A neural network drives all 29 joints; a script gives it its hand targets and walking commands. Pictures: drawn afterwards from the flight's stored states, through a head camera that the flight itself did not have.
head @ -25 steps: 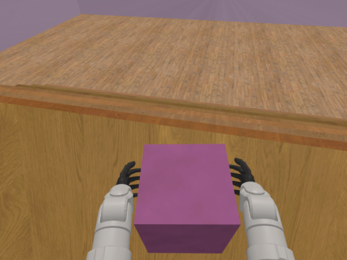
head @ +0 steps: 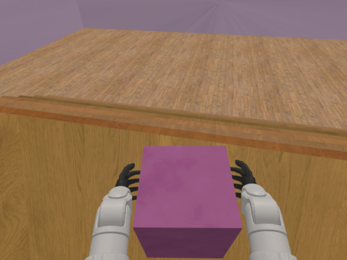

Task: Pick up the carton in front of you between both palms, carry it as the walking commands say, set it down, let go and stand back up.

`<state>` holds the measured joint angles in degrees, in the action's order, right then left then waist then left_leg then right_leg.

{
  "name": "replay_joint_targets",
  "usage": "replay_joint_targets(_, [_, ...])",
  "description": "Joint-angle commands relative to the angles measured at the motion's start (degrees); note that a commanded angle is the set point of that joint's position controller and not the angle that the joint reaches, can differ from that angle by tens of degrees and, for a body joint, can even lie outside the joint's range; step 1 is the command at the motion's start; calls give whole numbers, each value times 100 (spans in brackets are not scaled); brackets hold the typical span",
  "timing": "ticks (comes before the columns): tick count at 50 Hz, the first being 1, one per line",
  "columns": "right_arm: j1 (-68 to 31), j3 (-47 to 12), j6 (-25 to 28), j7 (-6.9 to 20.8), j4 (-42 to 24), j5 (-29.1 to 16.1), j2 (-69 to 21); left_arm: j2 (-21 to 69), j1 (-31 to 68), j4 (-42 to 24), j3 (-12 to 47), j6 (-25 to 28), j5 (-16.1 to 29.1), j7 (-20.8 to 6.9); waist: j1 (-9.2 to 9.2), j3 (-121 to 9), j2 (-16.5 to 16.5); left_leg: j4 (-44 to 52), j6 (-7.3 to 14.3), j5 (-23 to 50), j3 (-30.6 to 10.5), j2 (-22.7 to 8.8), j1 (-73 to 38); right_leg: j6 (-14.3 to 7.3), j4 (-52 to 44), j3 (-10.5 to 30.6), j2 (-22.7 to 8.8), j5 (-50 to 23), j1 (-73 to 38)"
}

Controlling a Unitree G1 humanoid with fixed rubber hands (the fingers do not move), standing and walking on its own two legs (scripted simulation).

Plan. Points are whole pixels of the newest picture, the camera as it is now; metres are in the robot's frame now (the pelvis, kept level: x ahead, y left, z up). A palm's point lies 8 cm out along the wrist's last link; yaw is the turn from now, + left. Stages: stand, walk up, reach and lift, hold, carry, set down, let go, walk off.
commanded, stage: hold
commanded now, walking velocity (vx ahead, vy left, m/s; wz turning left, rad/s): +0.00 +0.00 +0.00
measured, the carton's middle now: (184, 204) +0.30 +0.00 -0.03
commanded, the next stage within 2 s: carry in 0.82 s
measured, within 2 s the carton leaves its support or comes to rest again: neither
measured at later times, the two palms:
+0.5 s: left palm (122, 193) +0.28 +0.15 +0.05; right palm (248, 191) +0.28 -0.15 +0.05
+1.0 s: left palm (130, 182) +0.30 +0.13 +0.06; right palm (253, 183) +0.30 -0.17 +0.06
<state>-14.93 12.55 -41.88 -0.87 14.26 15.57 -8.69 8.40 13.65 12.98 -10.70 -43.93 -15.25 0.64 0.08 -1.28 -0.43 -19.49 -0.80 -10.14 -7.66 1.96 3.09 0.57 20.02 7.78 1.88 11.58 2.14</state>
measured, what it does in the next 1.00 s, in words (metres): stands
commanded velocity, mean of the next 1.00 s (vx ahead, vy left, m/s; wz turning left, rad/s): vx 0.11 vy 0.00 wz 0.00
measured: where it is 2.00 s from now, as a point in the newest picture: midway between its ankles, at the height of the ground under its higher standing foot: (189, 234)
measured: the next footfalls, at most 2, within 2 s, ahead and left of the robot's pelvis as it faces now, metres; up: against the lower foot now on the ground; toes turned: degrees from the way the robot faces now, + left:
left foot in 1.24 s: +0.18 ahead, +0.08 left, +0.00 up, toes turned +8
right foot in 1.60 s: +0.48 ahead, -0.17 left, +0.00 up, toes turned -14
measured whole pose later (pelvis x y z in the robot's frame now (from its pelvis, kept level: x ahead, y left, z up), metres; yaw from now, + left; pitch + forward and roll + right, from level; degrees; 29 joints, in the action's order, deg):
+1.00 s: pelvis +0.02 -0.01 -0.01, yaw -2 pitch +1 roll +0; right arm -13.3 9.0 -47.4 -2.4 4.4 13.0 -8.4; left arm 8.0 11.6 3.4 -9.5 -48.2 -11.4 1.6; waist 0.9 -7.1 1.2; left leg -29.0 -1.1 -15.9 -2.7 -1.1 13.7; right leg 0.1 31.2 1.2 -0.1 19.6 14.6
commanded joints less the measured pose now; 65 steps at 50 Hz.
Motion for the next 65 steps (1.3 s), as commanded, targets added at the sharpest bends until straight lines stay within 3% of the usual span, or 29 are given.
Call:
replay_joint_targets(1, [-2456,-2882,-39,1505,150,-1411,-5352,5197,2882,-205,2863,181,1438,-1436,13,-777,5,247,-20,643,394,354,-327,53,-345,-374,328,-772,120])
replay_joint_targets(17, [-3188,-2782,63,1616,423,-1379,-5552,5442,3595,84,2791,266,1421,-1554,7,-1033,29,149,-7,224,413,315,-323,11,-267,-418,310,-313,257])
replay_joint_targets(40, [-2728,-2914,8,1570,66,-1468,-5492,5381,3088,-234,2875,199,1490,-1496,22,-1156,32,172,-27,1033,382,341,-539,44,-273,-376,343,-1109,11])
replay_joint_targets(41, [-2870,-2983,7,1559,12,-1503,-5504,5435,3178,-256,2951,220,1533,-1488,12,-990,239,-309,58,117,289,-685,247,-41,278,-172,-642,-201,843])
replay_joint_targets(43, [-2741,-3128,-4,1507,-167,-1577,-5514,5430,3250,-493,3136,226,1675,-1473,5,-1026,310,120,181,-2568,-91,-662,734,-98,222,-100,-433,2156,1345])
replay_joint_targets(44, [-2798,-3255,-32,1466,-358,-1646,-5558,5464,3362,-684,3284,202,1767,-1451,-22,-935,361,237,268,-3309,-265,-743,896,-91,396,-199,-344,2675,1635])
replay_joint_targets(47, [-2759,-3688,-257,1282,-1033,-1887,-5604,5500,3447,-1273,3736,-7,2101,-1336,-32,-1317,859,470,595,-2930,-786,-1305,624,-5,1416,-985,-60,1321,1958])
replay_joint_targets(48, [-2697,-3867,-368,1201,-1298,-1974,-5579,5487,3427,-1510,3927,-113,2223,-1287,-32,-1478,918,430,684,-2802,-790,-1415,619,-17,1224,-1097,-92,1177,1860])
replay_joint_targets(49, [-2683,-4024,-492,1120,-1578,-2047,-5553,5460,3400,-1765,4077,-233,2336,-1233,-26,-1554,811,286,662,-2797,-545,-1326,873,-58,858,-1165,-91,1172,1464])
replay_joint_targets(50, [-2710,-4167,-638,1051,-1869,-2122,-5517,5451,3343,-1992,4199,-366,2432,-1173,0,-1581,619,5,526,-2811,-127,-1101,1280,-118,433,-1025,-174,1299,1011])
replay_joint_targets(51, [-2684,-4313,-800,988,-2113,-2198,-5487,5389,3268,-2196,4277,-508,2483,-1099,37,-1480,-59,-834,290,-2524,481,-744,1911,-275,-124,-233,-695,1851,588])
replay_joint_targets(52, [-2648,-4429,-967,933,-2341,-2286,-5457,5277,3005,-2296,4244,-658,2487,-1012,125,-1372,-1320,-2278,-2,-1944,1219,-347,2900,-647,-814,1269,-1646,2454,7])
replay_joint_targets(53, [-2627,-4547,-1120,879,-2541,-2399,-5348,5168,2673,-2422,4201,-812,2447,-909,137,-960,-1631,-2451,-56,-2002,1351,-298,3843,-1014,-1012,2071,-2152,1807,-369])
replay_joint_targets(54, [-2602,-4688,-1253,831,-2760,-2534,-5246,5076,2462,-2670,4195,-956,2390,-791,164,-904,-1268,-2463,3,-2077,1149,-454,3935,-1222,-881,2028,-2175,864,-446])
replay_joint_targets(55, [-2451,-4787,-1385,766,-2920,-2635,-5176,4993,2268,-2896,4188,-1101,2381,-680,158,-1102,-906,-2236,23,-2066,1193,-468,3842,-1208,-695,1597,-2084,186,-578])
replay_joint_targets(56, [-2236,-4842,-1510,692,-3069,-2707,-5112,4928,2124,-3167,4219,-1235,2413,-584,159,-1357,-733,-1958,22,-1765,1348,-361,3604,-1094,-531,1117,-1927,-318,-690])
replay_joint_targets(57, [-2013,-4851,-1622,616,-3214,-2738,-5044,4864,2012,-3438,4259,-1355,2441,-503,162,-1567,-779,-1657,15,-1424,1541,-211,3281,-953,-402,687,-1743,-704,-724])
replay_joint_targets(59, [-1500,-4883,-1869,438,-3583,-2805,-4973,4739,1588,-3851,4325,-1626,2533,-359,157,-1749,-977,-942,-1,-980,1836,-27,2562,-809,-172,73,-1487,-978,-568])
replay_joint_targets(61, [-1042,-4736,-2104,270,-3860,-2761,-4909,4649,1240,-4155,4385,-1878,2645,-259,78,-1904,-697,-40,31,-136,2024,-35,726,-624,412,-586,-1220,-485,557])
replay_joint_targets(62, [-770,-4623,-2212,191,-3957,-2707,-4843,4530,1155,-4292,4402,-1992,2691,-207,-4,-2085,-382,46,129,-129,1635,-408,-665,-459,996,-841,-1096,-254,1616])
replay_joint_targets(63, [-502,-4483,-2316,103,-4065,-2635,-4692,4442,1125,-4475,4411,-2123,2763,-158,-91,-2201,717,531,448,-1361,8,-1592,-1658,-201,2307,-1345,-798,765,2854])
replay_joint_targets(64, [-368,-4340,-2367,6,-4027,-2526,-4623,4299,1284,-4750,4447,-2258,2876,-119,-148,-1886,1757,764,1209,-1302,-1949,-2719,-2066,-80,3253,-1576,-273,1638,4385])
replay_joint_targets(65, [-343,-4267,-2433,-70,-4241,-2511,-4624,4294,1405,-4889,4535,-2342,3007,-96,-158,-1594,1308,665,1555,-840,-2152,-2977,-1806,-199,3822,-1070,-654,1987,4752])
